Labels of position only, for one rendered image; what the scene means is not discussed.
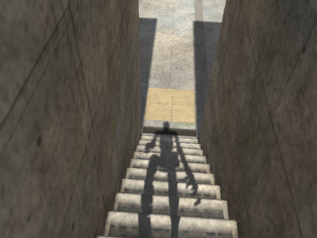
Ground stairs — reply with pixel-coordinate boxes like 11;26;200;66
96;135;239;238

